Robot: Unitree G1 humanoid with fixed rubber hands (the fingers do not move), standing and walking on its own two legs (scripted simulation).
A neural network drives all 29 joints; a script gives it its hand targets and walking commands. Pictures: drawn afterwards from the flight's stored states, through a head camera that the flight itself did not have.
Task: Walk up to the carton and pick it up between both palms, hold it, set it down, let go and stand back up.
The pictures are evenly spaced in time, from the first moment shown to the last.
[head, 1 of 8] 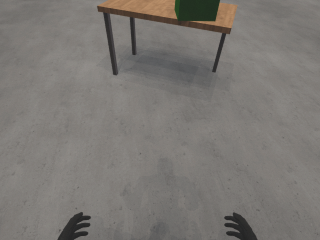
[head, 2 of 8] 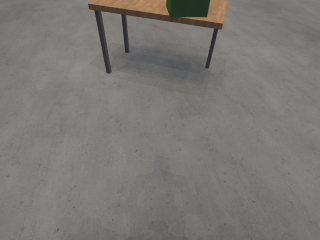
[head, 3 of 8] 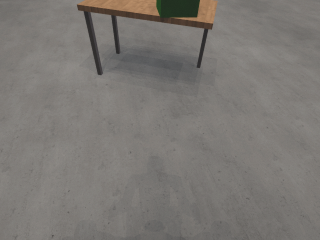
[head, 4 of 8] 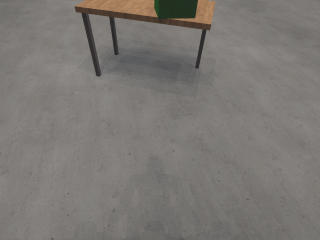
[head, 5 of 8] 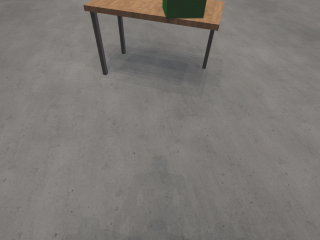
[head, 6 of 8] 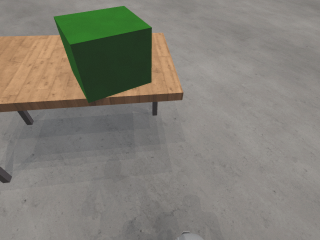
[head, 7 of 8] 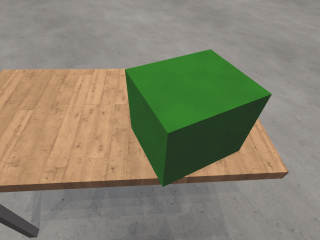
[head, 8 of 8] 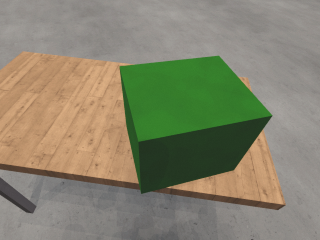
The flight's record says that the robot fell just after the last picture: no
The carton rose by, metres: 0.00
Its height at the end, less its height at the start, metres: +0.00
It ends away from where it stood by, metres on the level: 0.00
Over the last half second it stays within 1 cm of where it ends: yes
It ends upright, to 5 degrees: yes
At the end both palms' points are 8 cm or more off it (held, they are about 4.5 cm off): yes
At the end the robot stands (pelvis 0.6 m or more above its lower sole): yes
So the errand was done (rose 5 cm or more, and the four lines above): no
